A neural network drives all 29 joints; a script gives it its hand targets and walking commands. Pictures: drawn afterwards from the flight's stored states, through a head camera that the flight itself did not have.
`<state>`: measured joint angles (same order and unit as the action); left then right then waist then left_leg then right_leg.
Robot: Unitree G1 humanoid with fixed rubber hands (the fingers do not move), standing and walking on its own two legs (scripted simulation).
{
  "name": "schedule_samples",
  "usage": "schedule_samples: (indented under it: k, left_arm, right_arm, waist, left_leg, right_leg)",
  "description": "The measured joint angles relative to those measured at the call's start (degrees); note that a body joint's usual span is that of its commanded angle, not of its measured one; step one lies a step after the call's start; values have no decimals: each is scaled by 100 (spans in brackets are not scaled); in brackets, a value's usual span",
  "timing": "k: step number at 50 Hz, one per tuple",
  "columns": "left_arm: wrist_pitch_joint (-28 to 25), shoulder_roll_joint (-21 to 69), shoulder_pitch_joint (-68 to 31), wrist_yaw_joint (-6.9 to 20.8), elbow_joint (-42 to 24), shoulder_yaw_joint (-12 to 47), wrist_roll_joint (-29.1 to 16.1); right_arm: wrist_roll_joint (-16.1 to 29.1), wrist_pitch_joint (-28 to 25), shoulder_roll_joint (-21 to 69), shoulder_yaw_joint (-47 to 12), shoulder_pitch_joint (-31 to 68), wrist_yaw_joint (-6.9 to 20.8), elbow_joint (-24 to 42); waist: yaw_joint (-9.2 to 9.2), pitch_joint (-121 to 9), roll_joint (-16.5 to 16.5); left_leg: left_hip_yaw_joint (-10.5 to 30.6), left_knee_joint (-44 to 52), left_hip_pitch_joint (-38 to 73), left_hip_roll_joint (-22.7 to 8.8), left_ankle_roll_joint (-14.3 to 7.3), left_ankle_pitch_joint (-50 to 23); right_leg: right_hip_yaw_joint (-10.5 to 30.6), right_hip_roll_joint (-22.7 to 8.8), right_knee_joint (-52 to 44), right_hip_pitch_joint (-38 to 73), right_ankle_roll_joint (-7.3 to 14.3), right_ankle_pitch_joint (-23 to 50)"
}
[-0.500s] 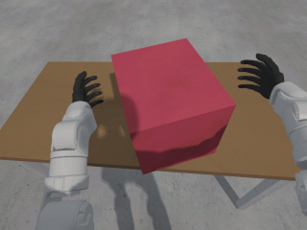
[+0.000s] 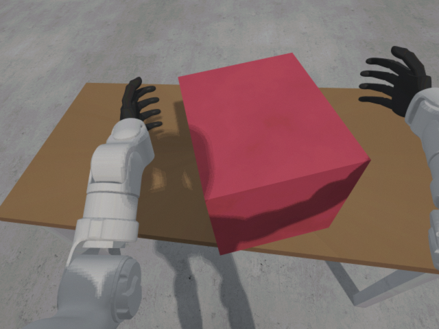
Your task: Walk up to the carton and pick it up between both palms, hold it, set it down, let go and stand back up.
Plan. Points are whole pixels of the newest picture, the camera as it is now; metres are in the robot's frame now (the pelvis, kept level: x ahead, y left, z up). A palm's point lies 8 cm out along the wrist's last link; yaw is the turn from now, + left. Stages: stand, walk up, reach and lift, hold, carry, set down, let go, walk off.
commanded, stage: reach and lift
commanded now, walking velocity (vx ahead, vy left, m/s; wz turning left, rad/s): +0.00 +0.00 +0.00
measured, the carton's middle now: (255, 154) +0.49 +0.02 +0.00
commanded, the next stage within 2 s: none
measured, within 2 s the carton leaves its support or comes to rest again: neither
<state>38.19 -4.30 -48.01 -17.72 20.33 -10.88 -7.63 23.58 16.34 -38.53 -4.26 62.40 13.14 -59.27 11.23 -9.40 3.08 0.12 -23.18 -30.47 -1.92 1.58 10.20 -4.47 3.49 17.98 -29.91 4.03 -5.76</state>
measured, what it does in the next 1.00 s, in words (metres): stands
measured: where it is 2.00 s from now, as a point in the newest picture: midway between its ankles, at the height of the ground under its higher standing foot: outside the picture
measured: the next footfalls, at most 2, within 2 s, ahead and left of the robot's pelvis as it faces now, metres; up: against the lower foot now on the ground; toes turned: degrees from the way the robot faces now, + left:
none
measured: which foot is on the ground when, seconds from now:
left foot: down 0.00-1.00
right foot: down 0.00-1.00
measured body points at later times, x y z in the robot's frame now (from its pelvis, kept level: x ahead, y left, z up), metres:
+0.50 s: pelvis -0.02 -0.01 -0.01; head +0.10 -0.06 +0.42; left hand +0.42 +0.20 +0.08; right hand +0.51 -0.20 +0.07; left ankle -0.01 +0.13 -0.74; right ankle +0.01 -0.07 -0.74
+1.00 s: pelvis -0.02 -0.02 -0.02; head +0.10 -0.06 +0.42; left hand +0.42 +0.19 +0.04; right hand +0.51 -0.19 +0.05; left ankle -0.01 +0.13 -0.74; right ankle +0.01 -0.07 -0.74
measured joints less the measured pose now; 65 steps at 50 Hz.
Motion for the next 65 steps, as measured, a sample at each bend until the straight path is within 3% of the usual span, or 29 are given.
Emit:
schedule_samples:
  k: [11,24,37,53,65]
  left_arm:
    - [-815,175,363,316,571,-292,184]
    - [-2259,331,15,473,1935,-422,376]
    - [-3619,267,87,563,3089,-256,199]
    - [-3989,314,-235,503,3443,-119,188]
    - [-4116,527,-253,467,3461,-477,463]
  right_arm:
    - [-280,-473,267,16,-317,-54,-39]
    - [-1030,-1194,818,329,-250,-234,-414]
    - [-947,-2101,997,128,-331,-378,-1185]
    - [-705,-2332,1098,-134,2,-447,-1572]
    - [-1223,-2328,1359,293,45,-546,-1528]
  waist:
    - [36,-37,95]
    - [153,-302,91]
    - [168,-495,-79]
    - [167,-544,-166]
    - [224,-502,-41]
  left_leg:
    - [-49,133,-170,-18,12,-107]
    - [-144,215,-884,-37,16,-340]
    - [-71,-29,-1318,-70,73,-290]
    - [-62,-255,-1519,-84,101,-195]
    - [-91,-142,-1447,-70,80,-248]
  right_leg:
    - [46,19,-35,-235,14,75]
    - [130,36,-65,-1007,49,313]
    - [51,58,219,-1443,108,217]
    - [36,63,504,-1675,139,93]
    - [66,52,412,-1618,118,141]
